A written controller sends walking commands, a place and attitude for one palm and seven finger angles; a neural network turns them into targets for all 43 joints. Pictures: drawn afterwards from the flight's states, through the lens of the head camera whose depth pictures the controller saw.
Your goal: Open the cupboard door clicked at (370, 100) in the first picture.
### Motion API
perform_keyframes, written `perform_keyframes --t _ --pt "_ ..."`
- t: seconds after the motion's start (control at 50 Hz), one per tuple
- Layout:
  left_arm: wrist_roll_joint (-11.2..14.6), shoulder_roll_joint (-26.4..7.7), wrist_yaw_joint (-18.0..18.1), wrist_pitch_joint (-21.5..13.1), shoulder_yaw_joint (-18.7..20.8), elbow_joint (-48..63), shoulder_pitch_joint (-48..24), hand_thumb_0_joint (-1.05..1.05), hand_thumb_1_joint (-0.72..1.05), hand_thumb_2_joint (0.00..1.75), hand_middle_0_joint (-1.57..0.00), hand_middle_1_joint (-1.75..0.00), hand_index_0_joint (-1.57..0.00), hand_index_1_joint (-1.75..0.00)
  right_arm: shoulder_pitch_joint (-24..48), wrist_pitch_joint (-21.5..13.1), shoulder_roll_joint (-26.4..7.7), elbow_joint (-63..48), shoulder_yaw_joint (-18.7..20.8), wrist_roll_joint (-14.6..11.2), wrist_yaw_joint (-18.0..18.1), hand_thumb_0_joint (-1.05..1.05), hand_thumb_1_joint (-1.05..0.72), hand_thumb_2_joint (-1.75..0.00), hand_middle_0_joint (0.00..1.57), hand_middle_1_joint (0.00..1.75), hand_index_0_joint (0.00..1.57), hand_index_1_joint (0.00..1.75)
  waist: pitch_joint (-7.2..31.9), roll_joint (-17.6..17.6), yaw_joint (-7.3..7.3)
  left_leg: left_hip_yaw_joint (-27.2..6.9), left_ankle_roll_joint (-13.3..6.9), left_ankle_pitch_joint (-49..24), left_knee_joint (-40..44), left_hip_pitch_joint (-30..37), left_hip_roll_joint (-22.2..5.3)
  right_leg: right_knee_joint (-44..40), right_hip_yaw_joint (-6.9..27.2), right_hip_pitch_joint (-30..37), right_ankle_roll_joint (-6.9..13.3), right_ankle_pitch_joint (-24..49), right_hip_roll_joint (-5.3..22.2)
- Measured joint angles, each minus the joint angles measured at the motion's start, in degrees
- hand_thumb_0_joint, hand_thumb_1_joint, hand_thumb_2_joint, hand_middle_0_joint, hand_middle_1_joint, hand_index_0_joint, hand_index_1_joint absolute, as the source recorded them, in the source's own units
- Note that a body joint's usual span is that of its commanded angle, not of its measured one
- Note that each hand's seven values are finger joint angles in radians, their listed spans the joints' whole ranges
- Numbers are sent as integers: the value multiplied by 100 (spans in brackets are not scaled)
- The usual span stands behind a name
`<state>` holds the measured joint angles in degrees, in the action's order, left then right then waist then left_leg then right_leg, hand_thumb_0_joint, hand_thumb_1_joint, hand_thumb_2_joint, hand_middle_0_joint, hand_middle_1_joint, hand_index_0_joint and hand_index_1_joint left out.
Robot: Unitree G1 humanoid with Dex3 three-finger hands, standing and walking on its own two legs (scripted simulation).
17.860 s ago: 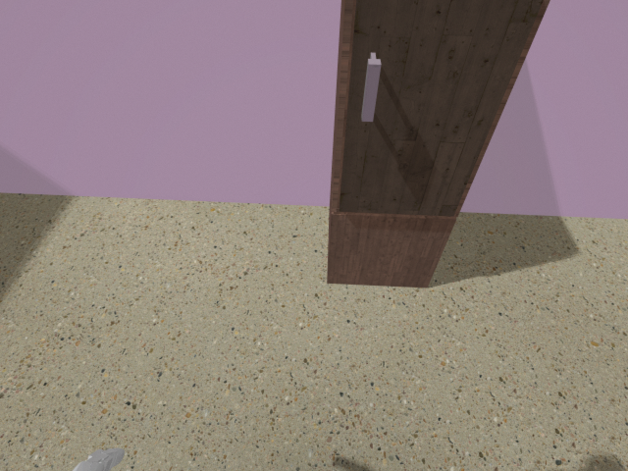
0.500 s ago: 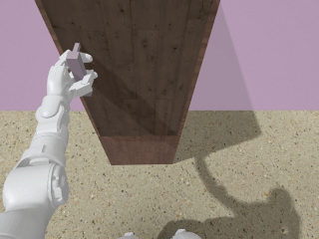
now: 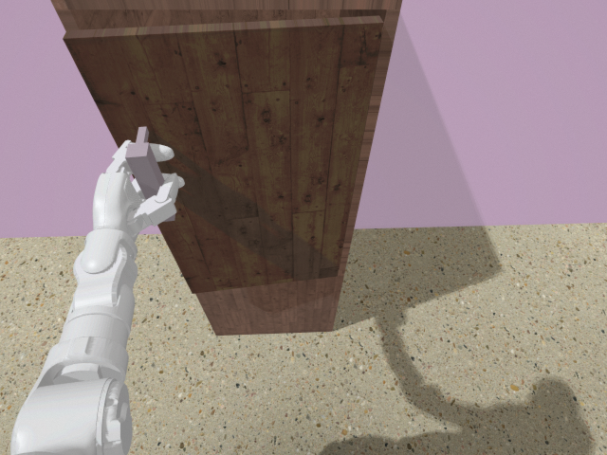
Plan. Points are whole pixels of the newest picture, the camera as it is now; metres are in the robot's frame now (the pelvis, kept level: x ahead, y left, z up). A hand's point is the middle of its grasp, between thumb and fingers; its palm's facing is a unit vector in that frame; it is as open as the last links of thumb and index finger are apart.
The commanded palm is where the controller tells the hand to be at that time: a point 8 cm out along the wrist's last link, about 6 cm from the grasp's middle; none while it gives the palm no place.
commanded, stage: pull the door open along its arc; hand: left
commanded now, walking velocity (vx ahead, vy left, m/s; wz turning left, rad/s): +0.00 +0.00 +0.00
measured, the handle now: (155, 175) +0.48 +0.20 +0.10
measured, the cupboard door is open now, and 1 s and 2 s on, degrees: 6 48 48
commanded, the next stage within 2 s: open thumb and fingers to let go in 0.70 s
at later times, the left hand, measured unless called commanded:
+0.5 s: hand (229, 291) +0.29 +0.08 +0.10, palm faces +0.42 -0.91 +0.00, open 6.5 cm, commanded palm +0.22 +0.10 +0.10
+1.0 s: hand (267, 322) +0.25 +0.04 +0.10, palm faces +0.42 -0.91 -0.02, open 7.1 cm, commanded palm +0.21 +0.07 +0.10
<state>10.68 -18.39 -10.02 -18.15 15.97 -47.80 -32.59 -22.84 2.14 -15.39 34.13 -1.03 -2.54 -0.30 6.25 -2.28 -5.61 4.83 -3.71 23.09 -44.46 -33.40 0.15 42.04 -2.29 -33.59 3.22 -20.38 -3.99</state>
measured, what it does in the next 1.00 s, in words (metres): shifts its weight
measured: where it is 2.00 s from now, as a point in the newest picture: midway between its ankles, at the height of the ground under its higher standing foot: outside the picture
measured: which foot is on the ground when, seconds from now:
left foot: down 0.00-1.00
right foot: down 0.00-1.00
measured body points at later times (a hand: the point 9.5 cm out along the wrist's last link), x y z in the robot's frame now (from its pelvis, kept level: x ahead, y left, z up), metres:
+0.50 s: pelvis +0.00 -0.02 +0.01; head +0.01 -0.04 +0.46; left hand +0.26 +0.12 +0.11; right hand +0.22 -0.21 -0.07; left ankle -0.01 +0.07 -0.71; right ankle +0.00 -0.09 -0.71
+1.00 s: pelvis -0.01 -0.07 +0.01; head -0.01 -0.10 +0.45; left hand +0.22 +0.08 +0.11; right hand +0.20 -0.27 -0.09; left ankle -0.01 +0.07 -0.71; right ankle +0.00 -0.09 -0.71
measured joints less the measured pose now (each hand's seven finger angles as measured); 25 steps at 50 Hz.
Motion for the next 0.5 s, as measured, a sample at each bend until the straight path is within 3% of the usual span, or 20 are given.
perform_keyframes --t 0.14,0.18,0.24,0.36,0.44,0.5 --pt "202 476 133 338 -424 1830 1480 0 67 71 -35 -135 -32 -135 265 -112 48 -200 49 -49 -24 1 -90 -90 20 30 20 30 4 -20 206 10 22 -40 241 427 23 -182 30 400 10 8 7" --pt "185 776 600 490 -624 2420 1862 1 66 70 -34 -135 -33 -134 415 -191 79 -215 73 -24 -44 1 -90 -90 20 30 20 30 -3 -24 304 12 30 -52 288 517 29 -214 34 483 12 13 11" --pt "-43 1269 1515 705 -997 3201 2322 2 65 73 -32 -135 -33 -131 697 -262 138 -230 83 69 -109 1 -90 -90 20 30 20 30 -33 -13 418 -29 44 -75 315 599 66 -203 -5 565 20 -6 47" --pt "-742 2142 3276 1329 -1878 4384 3053 3 65 75 -29 -135 -34 -130 1210 -132 303 -324 51 313 -203 1 -90 -90 20 30 20 30 -68 -12 572 -182 84 -77 263 715 133 -122 -160 723 59 -89 117" --pt "-1221 2485 3916 1730 -2444 4927 3549 3 66 76 -28 -134 -33 -130 1396 75 451 -407 6 406 -204 1 -90 -90 20 30 20 30 -59 -15 605 -295 126 -65 237 822 159 -101 -271 867 100 -147 141" --pt "-1406 2380 4091 1887 -2851 5230 3895 3 66 75 -28 -132 -31 -131 1452 200 563 -456 -37 422 -196 1 -90 -90 20 30 20 30 -68 -9 583 -364 166 -54 230 922 160 -97 -337 986 142 -180 140"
